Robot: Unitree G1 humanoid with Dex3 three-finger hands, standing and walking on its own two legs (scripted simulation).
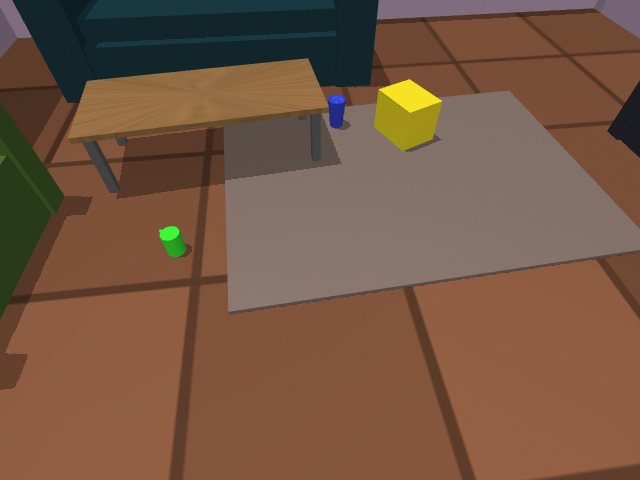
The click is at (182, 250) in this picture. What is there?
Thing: mug
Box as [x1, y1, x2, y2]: [159, 226, 185, 256]
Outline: 160,229 160,237 168,254 171,256 181,255 185,251 185,246 178,229 173,226 166,227 162,230
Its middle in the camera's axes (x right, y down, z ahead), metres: -0.60 +0.00 +1.58
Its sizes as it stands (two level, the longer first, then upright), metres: 0.109 0.075 0.105
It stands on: the floor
